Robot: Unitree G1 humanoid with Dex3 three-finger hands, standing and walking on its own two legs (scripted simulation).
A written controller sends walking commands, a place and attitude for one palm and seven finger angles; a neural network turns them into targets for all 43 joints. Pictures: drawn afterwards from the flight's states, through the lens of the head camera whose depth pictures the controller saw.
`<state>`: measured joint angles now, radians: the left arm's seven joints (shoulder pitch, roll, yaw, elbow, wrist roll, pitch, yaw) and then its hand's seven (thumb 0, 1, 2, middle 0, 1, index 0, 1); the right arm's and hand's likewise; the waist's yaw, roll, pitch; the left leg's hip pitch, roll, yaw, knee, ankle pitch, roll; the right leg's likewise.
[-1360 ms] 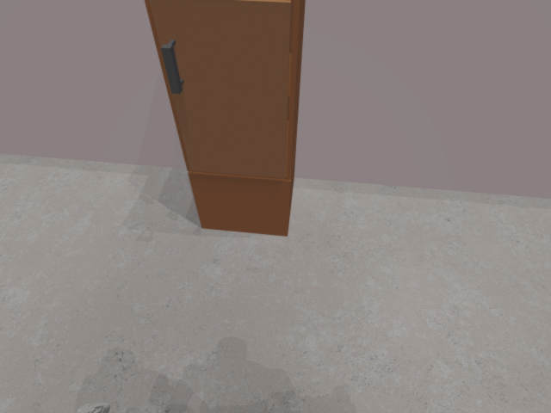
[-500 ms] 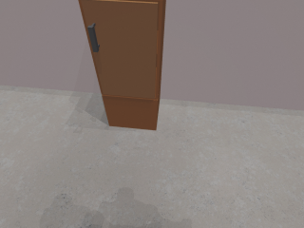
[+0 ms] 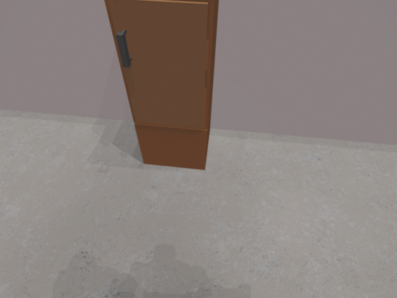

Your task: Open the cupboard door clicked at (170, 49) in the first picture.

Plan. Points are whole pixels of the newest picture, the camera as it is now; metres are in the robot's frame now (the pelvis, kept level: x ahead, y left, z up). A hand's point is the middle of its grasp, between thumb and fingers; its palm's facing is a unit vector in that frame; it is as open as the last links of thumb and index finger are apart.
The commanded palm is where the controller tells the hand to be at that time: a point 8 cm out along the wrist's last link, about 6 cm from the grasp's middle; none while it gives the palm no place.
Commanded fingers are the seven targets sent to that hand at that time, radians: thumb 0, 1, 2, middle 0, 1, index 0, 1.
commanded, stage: look at it before walking up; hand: left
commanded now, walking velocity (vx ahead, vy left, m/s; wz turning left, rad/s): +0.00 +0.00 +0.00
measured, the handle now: (125, 48) +0.98 +0.36 +0.03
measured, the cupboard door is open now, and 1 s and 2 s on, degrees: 0 0 0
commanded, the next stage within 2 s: walk to a spot facing it in 0.08 s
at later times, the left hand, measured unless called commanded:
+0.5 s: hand out of the picture +0.04 +0.23 -0.18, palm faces +0.12 -0.96 -0.27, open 7.3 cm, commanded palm none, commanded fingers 0.00 0.90 0.90 -0.20 -0.30 -0.20 -0.30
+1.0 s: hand out of the picture -0.01 +0.25 -0.16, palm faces +0.42 -0.87 -0.25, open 7.3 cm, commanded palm none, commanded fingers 0.00 0.90 0.90 -0.20 -0.30 -0.20 -0.30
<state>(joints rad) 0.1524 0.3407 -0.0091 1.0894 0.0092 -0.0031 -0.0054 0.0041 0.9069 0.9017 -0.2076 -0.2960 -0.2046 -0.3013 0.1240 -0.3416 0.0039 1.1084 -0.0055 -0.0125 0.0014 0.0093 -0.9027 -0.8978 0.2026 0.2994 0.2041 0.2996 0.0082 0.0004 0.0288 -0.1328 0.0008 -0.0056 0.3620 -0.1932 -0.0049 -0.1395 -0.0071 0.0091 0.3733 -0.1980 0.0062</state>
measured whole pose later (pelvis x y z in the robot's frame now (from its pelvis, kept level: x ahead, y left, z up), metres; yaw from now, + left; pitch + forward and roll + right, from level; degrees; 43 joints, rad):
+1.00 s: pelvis -0.03 +0.02 -0.01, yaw +25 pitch +1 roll -2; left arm 0.15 0.23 0.07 0.91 0.01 0.06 0.02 0.00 0.91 0.90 -0.20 -0.30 -0.20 -0.30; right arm 0.25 -0.21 -0.07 0.95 -0.02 0.04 0.00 0.01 -0.90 -0.90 0.20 0.30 0.21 0.30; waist -0.04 0.02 0.04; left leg -0.34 -0.09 -0.14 0.45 -0.12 0.05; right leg -0.36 -0.02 0.02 0.79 -0.43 0.07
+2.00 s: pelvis +0.08 +0.22 -0.02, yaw +47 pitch -3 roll +1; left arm 0.16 0.17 0.04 1.00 0.02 0.01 -0.02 0.00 0.91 0.90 -0.20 -0.30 -0.20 -0.30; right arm 0.38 -0.16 -0.03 1.12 -0.02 -0.05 -0.03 0.00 -0.92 -0.90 0.20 0.30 0.20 0.30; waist -0.01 -0.02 0.09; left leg 0.12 -0.03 0.12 0.35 -0.42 0.04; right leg -0.51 -0.05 -0.10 0.72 -0.16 -0.01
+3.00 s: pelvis +0.15 +0.30 -0.02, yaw +12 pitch +0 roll +0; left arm 0.11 0.24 0.07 0.90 0.02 0.06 -0.04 0.01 0.91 0.90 -0.20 -0.30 -0.20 -0.30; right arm 0.29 -0.22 -0.07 0.97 -0.02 0.01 -0.01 0.01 -0.90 -0.90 0.20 0.30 0.20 0.30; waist -0.03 0.02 0.11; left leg -0.18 0.19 0.34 0.62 -0.39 -0.05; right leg -0.30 -0.04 -0.10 0.63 -0.30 0.02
